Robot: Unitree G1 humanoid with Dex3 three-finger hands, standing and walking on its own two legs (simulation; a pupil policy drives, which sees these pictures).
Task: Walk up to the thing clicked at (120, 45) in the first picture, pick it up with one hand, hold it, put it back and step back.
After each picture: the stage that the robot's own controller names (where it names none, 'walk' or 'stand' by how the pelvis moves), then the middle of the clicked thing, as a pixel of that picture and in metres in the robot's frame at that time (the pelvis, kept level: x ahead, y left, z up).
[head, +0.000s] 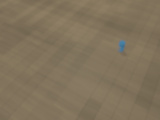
stand; (121, 46) +1.31 -0.43 -0.72
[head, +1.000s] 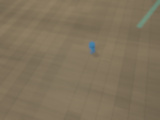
walk; (91, 47) +1.24 +0.00 -0.70
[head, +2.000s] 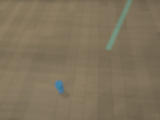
walk; (59, 87) +0.75 +0.26 -0.71
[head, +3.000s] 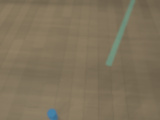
walk; (52, 115) +0.46 +0.24 -0.70
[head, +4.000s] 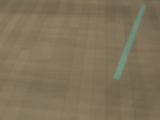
stand; out of the picture +0.37 +0.20 -0.72
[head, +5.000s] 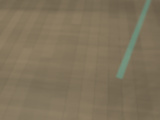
stand; out of the picture +0.34 +0.21 -0.71
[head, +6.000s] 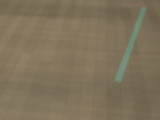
stand; out of the picture +0.36 +0.19 -0.73
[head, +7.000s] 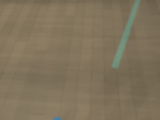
stand; out of the picture +0.38 +0.21 -0.70
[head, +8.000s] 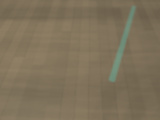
stand; out of the picture +0.34 +0.21 -0.72
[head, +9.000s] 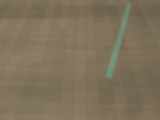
stand; out of the picture +0.36 +0.22 -0.72
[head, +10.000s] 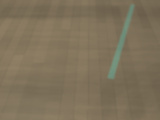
stand; out of the picture +0.37 +0.21 -0.73
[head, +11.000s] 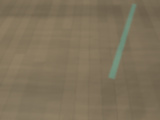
stand; out of the picture +0.37 +0.21 -0.73
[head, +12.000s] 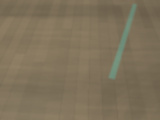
stand; out of the picture +0.36 +0.21 -0.73
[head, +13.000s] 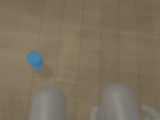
go down; (35, 61) +0.46 +0.20 -0.38
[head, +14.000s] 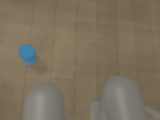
approach; (28, 55) +0.47 +0.20 -0.32
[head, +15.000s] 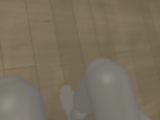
close in; out of the picture +0.47 +0.24 -0.24
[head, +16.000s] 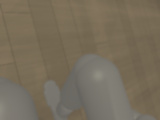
close; out of the picture +0.46 +0.26 -0.24
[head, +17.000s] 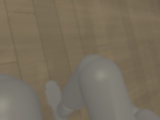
lift; out of the picture +0.43 +0.24 -0.24
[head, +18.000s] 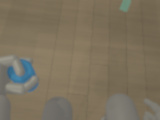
lift; (24, 77) +0.34 +0.20 -0.04
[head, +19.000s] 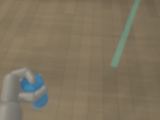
hold; (35, 91) +0.32 +0.17 -0.01
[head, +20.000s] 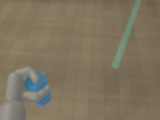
hold; (39, 90) +0.33 +0.17 -0.01
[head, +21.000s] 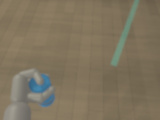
crouch; (43, 91) +0.33 +0.15 -0.02
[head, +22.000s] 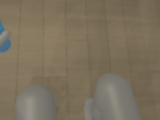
lower; out of the picture +0.49 +0.22 -0.11
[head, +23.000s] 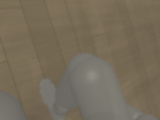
lower; out of the picture +0.47 +0.26 -0.24
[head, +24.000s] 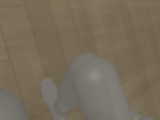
lower; out of the picture +0.47 +0.26 -0.24
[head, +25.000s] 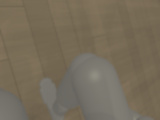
lower; out of the picture +0.47 +0.27 -0.25
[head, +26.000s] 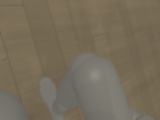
lower; out of the picture +0.47 +0.27 -0.25
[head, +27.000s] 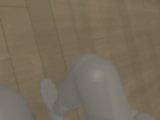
draw back; out of the picture +0.47 +0.26 -0.25
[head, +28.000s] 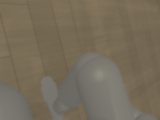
rise; out of the picture +0.47 +0.26 -0.25
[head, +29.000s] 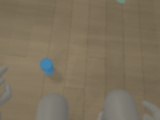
walk; (47, 67) +0.48 +0.17 -0.42
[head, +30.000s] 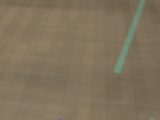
stand; out of the picture +0.40 +0.17 -0.66
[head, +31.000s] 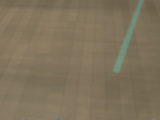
stand; out of the picture +0.41 +0.18 -0.67
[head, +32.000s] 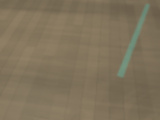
stand; out of the picture +0.41 +0.16 -0.71
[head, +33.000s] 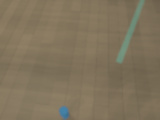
walk; (64, 113) +0.44 +0.15 -0.71
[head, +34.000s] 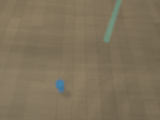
walk; (60, 86) +0.62 +0.15 -0.71
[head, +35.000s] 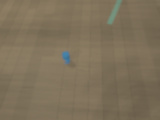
walk; (66, 57) +0.96 +0.23 -0.70
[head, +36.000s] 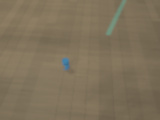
stand; (65, 64) +1.02 +0.19 -0.71
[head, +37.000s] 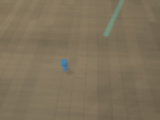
stand; (64, 65) +1.04 +0.20 -0.73
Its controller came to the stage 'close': yes
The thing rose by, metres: 0.72
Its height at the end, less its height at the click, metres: +0.00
